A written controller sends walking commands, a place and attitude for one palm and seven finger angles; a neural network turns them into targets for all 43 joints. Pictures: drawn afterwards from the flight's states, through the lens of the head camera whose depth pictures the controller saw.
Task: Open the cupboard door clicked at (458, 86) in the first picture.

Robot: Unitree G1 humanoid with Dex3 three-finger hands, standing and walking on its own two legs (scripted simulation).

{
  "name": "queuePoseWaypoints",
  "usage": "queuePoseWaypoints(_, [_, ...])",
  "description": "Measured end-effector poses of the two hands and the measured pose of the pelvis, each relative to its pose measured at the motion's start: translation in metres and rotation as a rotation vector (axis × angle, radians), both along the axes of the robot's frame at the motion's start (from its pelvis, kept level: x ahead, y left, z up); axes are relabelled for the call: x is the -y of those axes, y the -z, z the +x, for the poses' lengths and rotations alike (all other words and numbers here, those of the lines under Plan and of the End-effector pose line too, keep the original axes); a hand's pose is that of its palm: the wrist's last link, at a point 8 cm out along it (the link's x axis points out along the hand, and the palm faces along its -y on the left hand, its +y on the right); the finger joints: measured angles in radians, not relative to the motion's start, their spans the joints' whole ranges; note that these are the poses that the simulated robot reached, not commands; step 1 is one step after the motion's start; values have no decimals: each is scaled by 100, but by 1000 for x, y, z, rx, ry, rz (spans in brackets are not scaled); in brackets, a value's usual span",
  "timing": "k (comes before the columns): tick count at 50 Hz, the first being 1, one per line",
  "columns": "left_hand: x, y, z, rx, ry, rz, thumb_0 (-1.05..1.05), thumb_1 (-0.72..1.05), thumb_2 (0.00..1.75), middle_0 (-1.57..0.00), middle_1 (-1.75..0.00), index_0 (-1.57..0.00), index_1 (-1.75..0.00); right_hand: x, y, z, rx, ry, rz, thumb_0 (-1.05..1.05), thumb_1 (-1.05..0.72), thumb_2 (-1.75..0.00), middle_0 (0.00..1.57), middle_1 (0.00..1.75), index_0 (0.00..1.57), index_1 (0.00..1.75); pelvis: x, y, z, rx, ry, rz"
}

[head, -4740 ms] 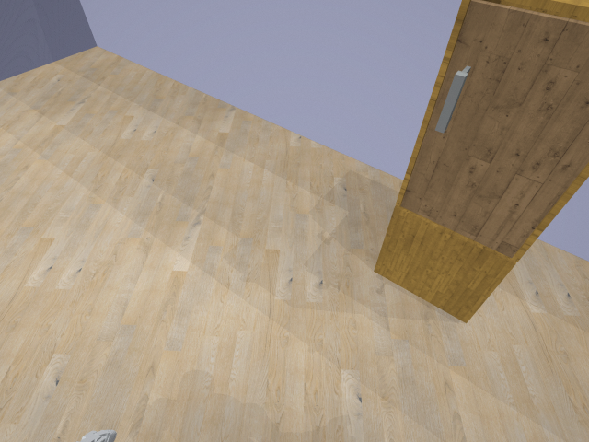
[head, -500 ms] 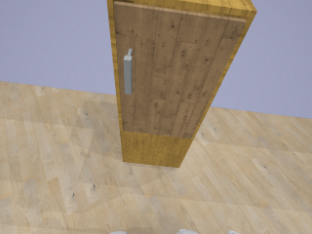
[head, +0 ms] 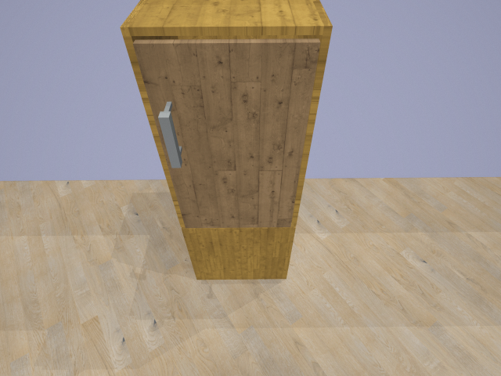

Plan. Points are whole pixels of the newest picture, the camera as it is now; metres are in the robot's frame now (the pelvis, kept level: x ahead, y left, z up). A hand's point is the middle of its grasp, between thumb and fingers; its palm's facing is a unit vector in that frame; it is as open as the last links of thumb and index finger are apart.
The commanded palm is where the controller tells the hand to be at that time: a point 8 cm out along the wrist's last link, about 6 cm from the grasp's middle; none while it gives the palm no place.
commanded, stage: come to a stop and stand still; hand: left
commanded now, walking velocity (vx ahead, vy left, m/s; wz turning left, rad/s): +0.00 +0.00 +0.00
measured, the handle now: (172, 135) +0.59 +0.19 +0.05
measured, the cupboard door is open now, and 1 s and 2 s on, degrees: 0 0 0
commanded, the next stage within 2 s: look again from close up in 1.04 s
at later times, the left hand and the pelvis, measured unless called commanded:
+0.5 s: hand out of the picture -0.01 +0.10 -0.18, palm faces +0.07 -0.99 -0.12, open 7.3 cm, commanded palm none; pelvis +0.03 -0.04 +0.00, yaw +1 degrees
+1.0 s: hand out of the picture +0.05 +0.14 -0.18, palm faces +0.06 -0.98 -0.19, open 7.3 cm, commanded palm none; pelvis +0.06 -0.03 +0.00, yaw +0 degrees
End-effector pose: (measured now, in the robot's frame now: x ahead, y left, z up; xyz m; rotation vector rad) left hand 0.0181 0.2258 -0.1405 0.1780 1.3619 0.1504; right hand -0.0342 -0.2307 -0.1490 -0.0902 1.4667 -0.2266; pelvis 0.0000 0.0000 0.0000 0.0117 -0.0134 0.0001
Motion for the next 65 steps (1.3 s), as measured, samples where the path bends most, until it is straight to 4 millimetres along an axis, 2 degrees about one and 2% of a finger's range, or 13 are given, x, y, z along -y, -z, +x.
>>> queuePoseWaypoints(3, [13,-5,-7,3,-10,4,1,94,90,-20,-30,-20,-30,1,3,-12,-27,-8,35,1,-91,-90,20,30,20,30,10,-3,1,5,0,-5])
queuePoseWaypoints(6, [26,-2,-13,-8,-17,-9,1,93,90,-20,-30,-20,-30,0,6,-18,-36,-9,54,1,-91,-90,20,30,20,30,19,-1,3,13,-3,-15])
queuePoseWaypoints(12, [50,5,-25,-50,-42,-46,1,93,90,-20,-30,-20,-30,-5,5,-21,-64,-7,80,1,-91,-90,20,30,20,30,31,0,8,17,-6,-11])
queuePoseWaypoints(18, [71,8,-34,-93,-67,-88,0,92,90,-20,-30,-20,-30,-4,3,-6,-67,-20,78,0,-91,-90,20,30,20,30,35,0,15,8,-9,-10])
queuePoseWaypoints(24, [79,8,-34,-121,-87,-102,0,91,90,-20,-30,-20,-30,1,3,22,-36,-40,61,0,-91,-90,20,30,20,30,36,0,26,0,-10,-7])
queuePoseWaypoints(33, [68,7,-18,-110,-91,-72,0,91,90,-20,-30,-20,-30,16,3,63,16,-72,21,2,-93,-90,20,30,20,30,35,0,41,0,-9,1])
queuePoseWaypoints(42, [51,5,6,-76,-75,-34,0,91,90,-20,-30,-20,-30,22,2,88,51,-88,2,1,-92,-90,20,30,20,30,34,0,52,1,-7,4])
queuePoseWaypoints(53, [39,4,25,-40,-61,-21,0,91,90,-20,-30,-20,-30,19,1,96,60,-95,1,1,-93,-90,20,30,20,30,29,0,57,8,-8,7])
queuePoseWaypoints(60, [35,4,22,-23,-27,-12,0,91,90,-20,-30,-20,-30,17,0,95,78,-94,-1,1,-93,-90,20,30,20,30,21,1,51,-3,3,-12])
queuePoseWaypoints(65, [21,12,19,-7,1,-27,0,91,90,-20,-30,-20,-30,10,-4,98,170,-77,-37,1,-92,-90,20,30,20,30,8,7,45,11,5,-16])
